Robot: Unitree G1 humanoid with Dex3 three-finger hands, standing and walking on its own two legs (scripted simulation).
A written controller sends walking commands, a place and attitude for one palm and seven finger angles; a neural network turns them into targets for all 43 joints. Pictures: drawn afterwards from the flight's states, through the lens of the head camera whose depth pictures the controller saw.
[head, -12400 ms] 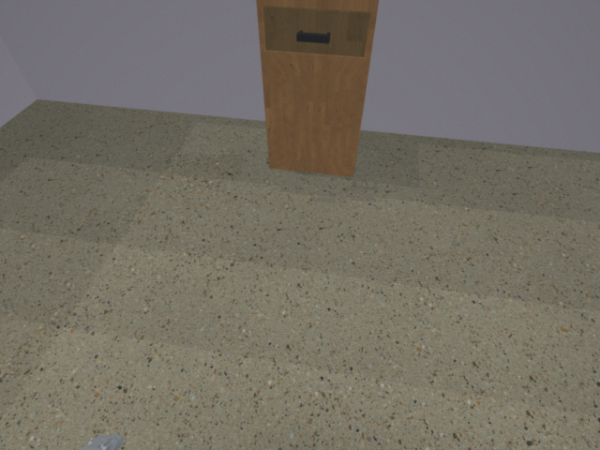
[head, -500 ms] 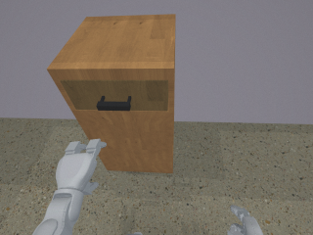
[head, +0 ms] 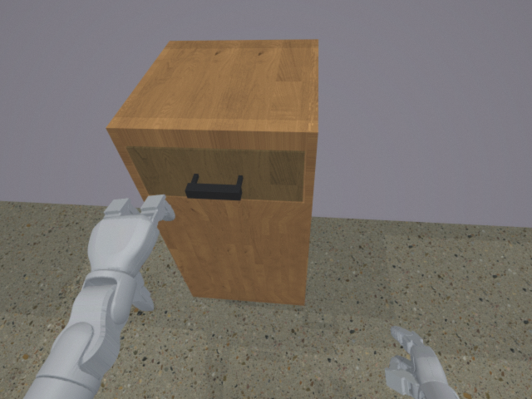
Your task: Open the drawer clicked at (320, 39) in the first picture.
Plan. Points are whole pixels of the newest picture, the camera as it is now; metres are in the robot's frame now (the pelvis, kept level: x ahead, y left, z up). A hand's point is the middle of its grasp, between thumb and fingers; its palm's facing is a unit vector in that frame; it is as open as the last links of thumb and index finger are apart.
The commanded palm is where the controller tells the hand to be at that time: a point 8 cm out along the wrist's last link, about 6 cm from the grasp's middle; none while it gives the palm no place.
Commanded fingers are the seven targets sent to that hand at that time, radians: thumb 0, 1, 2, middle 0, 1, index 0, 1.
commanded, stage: raise the hand with hooked fingers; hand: left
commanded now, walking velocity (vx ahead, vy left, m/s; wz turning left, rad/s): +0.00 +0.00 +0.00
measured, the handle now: (215, 185) +0.56 +0.20 -0.06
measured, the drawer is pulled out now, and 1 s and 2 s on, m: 0.00 0.00 0.00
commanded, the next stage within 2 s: move the hooked fingers above the handle in 0.54 s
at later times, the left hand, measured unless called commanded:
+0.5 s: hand (149, 241) +0.31 +0.22 +0.08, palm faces +0.05 -0.08 -1.00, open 13.8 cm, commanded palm +0.28 +0.23 +0.14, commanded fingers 0.00 -0.50 0.30 -0.30 -1.20 -0.30 -1.20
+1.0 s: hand (164, 226) +0.35 +0.22 +0.06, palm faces -0.01 -0.06 -1.00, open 13.9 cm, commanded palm +0.34 +0.22 +0.12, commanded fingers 0.00 -0.50 0.30 -0.30 -1.20 -0.30 -1.20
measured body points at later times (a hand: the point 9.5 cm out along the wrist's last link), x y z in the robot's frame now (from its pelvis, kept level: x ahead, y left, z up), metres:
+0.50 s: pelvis +0.01 -0.01 +0.01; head +0.03 -0.05 +0.45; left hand +0.30 +0.22 +0.13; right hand +0.18 -0.25 -0.12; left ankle +0.04 +0.10 -0.73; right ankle -0.02 -0.13 -0.73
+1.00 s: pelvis +0.01 -0.02 +0.00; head +0.04 -0.05 +0.45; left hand +0.35 +0.22 +0.12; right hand +0.18 -0.26 -0.12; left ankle +0.04 +0.10 -0.73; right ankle -0.02 -0.13 -0.73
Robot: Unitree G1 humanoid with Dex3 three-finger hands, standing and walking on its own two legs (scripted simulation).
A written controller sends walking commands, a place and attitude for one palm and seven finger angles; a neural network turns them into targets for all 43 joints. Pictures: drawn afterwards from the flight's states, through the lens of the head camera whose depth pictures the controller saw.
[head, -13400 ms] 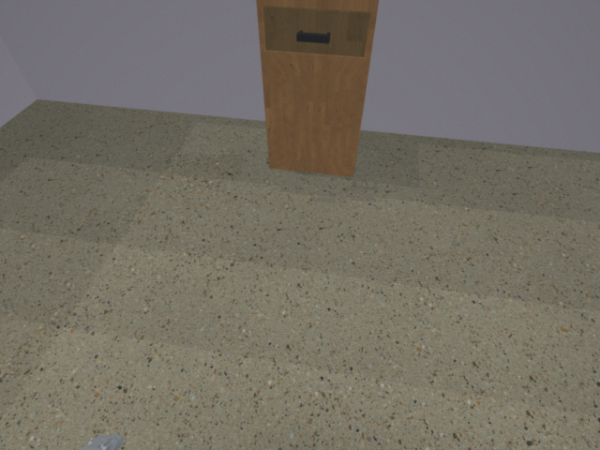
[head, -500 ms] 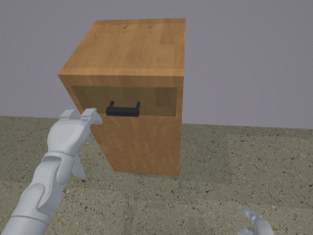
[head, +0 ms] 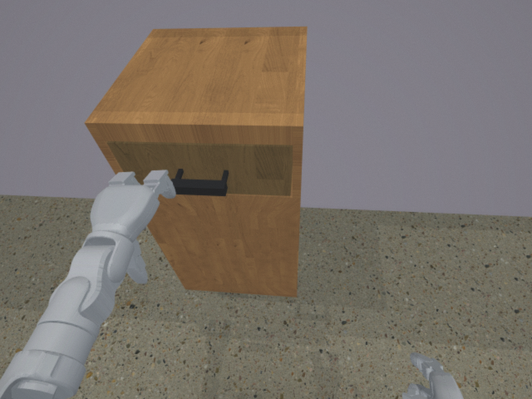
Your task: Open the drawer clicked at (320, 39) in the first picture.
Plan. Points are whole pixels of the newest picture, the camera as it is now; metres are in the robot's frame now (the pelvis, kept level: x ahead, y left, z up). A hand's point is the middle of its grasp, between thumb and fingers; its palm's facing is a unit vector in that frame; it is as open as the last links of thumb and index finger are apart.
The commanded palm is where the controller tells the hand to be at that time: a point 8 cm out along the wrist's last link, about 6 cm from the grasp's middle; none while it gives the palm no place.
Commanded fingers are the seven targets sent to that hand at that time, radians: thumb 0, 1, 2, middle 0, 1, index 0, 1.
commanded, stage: move the hooked fingers above the handle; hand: left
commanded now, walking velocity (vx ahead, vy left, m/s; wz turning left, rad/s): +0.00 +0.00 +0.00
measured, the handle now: (200, 180) +0.56 +0.21 -0.06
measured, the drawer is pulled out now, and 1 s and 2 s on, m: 0.00 0.00 0.00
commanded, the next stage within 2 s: lower the fingers behind the handle in 1.84 s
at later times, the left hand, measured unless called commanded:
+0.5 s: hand (168, 202) +0.42 +0.22 +0.03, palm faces -0.03 -0.04 -1.00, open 13.8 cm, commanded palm +0.41 +0.23 +0.09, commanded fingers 0.00 -0.50 0.30 -0.30 -1.20 -0.30 -1.20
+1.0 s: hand (188, 185) +0.48 +0.21 +0.01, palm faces -0.06 -0.01 -1.00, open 13.8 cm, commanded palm +0.48 +0.21 +0.07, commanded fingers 0.00 -0.50 0.30 -0.30 -1.20 -0.30 -1.20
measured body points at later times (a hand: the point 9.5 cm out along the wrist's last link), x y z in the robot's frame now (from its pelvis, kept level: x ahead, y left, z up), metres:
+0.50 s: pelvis +0.01 +0.02 -0.01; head +0.06 -0.01 +0.44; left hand +0.42 +0.22 +0.09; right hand +0.08 -0.25 -0.15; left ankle +0.03 +0.12 -0.73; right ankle -0.03 -0.10 -0.73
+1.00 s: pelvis +0.00 +0.02 -0.02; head +0.08 +0.01 +0.42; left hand +0.48 +0.21 +0.07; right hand +0.01 -0.26 -0.15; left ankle +0.03 +0.12 -0.73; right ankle -0.03 -0.10 -0.73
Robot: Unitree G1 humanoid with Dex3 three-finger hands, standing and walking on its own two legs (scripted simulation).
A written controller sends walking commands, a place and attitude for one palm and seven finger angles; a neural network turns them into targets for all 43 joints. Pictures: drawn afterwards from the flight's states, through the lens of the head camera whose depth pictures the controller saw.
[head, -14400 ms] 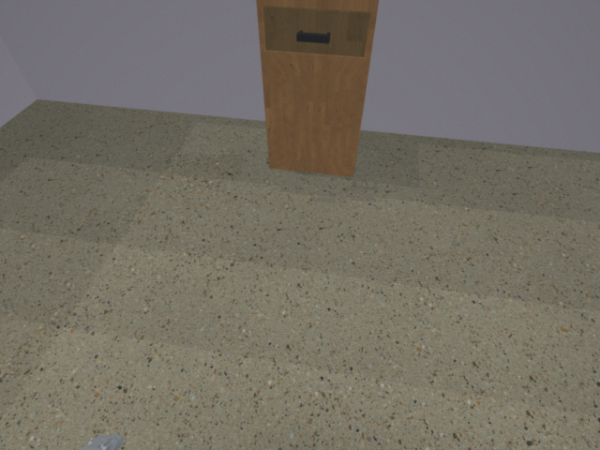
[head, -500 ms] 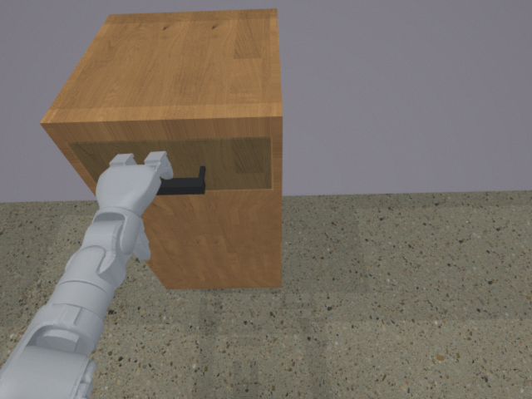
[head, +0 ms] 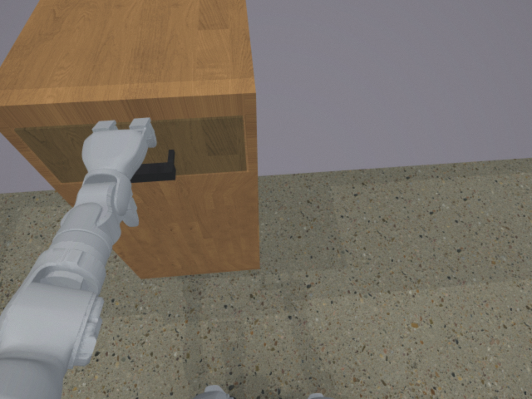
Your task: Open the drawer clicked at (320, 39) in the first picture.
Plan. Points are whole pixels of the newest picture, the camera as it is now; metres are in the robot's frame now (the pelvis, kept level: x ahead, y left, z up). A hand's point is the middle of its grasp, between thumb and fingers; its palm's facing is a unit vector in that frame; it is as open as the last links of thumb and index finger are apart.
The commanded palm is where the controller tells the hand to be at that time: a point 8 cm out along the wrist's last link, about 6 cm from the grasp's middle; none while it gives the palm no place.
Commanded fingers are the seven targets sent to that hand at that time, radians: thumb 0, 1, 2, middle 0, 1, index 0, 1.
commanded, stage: move the hooked fingers above the handle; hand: left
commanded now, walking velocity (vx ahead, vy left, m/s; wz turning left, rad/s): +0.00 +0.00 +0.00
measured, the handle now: (142, 164) +0.55 +0.22 -0.04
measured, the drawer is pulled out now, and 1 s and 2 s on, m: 0.00 0.00 0.00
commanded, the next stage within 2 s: lower the fingers behind the handle in 0.84 s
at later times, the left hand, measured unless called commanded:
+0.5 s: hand (131, 167) +0.49 +0.21 +0.02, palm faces -0.06 -0.03 -1.00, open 13.8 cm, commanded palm +0.48 +0.21 +0.08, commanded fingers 0.00 -0.50 0.30 -0.30 -1.20 -0.30 -1.20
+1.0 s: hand (132, 169) +0.49 +0.21 +0.03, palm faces -0.08 -0.02 -1.00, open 13.9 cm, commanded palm +0.48 +0.21 +0.07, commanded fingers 0.00 -0.50 0.30 -0.30 -1.20 -0.30 -1.20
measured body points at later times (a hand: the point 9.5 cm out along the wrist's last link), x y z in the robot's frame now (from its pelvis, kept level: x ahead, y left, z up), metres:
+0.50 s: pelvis +0.01 +0.01 -0.01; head +0.10 +0.00 +0.43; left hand +0.49 +0.21 +0.08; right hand -0.02 -0.26 -0.13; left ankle +0.03 +0.10 -0.71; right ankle -0.03 -0.12 -0.71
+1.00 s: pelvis +0.01 +0.00 +0.00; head +0.10 +0.00 +0.44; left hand +0.49 +0.21 +0.08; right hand +0.01 -0.27 -0.13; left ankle +0.03 +0.10 -0.71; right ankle -0.03 -0.12 -0.71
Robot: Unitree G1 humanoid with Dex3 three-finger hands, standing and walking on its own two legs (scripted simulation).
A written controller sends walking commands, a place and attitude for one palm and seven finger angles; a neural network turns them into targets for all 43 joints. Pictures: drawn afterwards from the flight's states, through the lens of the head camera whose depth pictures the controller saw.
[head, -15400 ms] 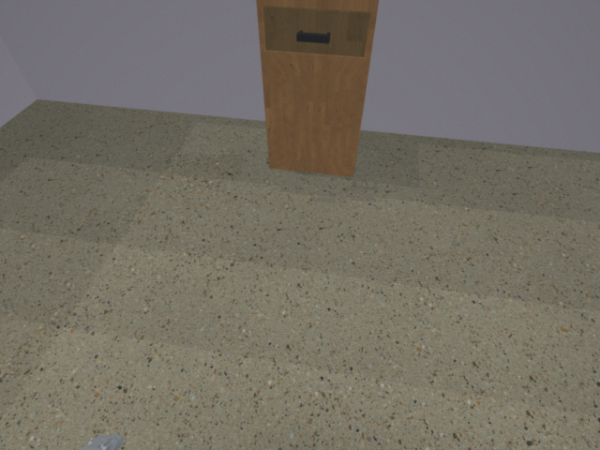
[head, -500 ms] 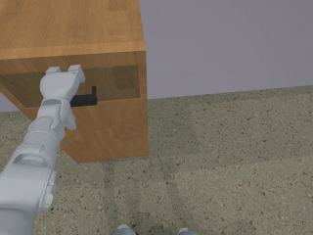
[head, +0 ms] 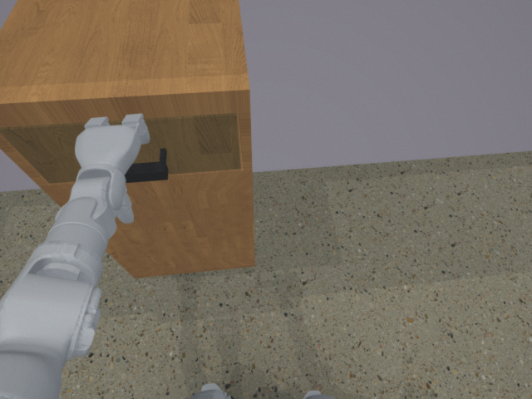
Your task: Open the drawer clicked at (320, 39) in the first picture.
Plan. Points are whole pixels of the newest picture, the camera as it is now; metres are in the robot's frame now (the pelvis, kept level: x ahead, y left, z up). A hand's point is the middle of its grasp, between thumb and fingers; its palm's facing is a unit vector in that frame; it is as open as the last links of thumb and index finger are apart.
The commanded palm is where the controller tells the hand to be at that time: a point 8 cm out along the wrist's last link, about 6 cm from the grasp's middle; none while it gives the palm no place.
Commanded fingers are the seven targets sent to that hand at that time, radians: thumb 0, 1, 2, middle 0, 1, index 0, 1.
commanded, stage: lower the fingers behind the handle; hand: left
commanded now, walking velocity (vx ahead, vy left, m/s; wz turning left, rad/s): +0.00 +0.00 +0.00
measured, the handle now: (133, 164) +0.54 +0.22 -0.03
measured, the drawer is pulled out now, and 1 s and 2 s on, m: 0.00 0.00 0.00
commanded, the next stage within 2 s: close the thumb around the handle in 1.54 s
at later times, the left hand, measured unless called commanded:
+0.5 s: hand (126, 181) +0.49 +0.22 -0.01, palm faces -0.10 -0.03 -0.99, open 13.8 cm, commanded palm +0.48 +0.21 +0.04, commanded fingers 0.00 -0.50 0.30 -0.30 -1.20 -0.30 -1.20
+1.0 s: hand (133, 191) +0.49 +0.22 -0.04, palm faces -0.08 -0.03 -1.00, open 13.8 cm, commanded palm +0.48 +0.21 +0.01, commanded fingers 0.00 -0.50 0.30 -0.30 -1.20 -0.30 -1.20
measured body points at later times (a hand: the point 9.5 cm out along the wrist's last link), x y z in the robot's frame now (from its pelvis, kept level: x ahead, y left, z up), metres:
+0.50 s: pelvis +0.00 +0.00 -0.01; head +0.11 +0.00 +0.42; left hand +0.49 +0.22 +0.04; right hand -0.01 -0.27 -0.14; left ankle +0.02 +0.10 -0.70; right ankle -0.03 -0.12 -0.70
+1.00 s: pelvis -0.01 +0.01 -0.03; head +0.11 +0.02 +0.40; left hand +0.48 +0.22 +0.01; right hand -0.03 -0.26 -0.16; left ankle +0.02 +0.10 -0.70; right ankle -0.03 -0.12 -0.70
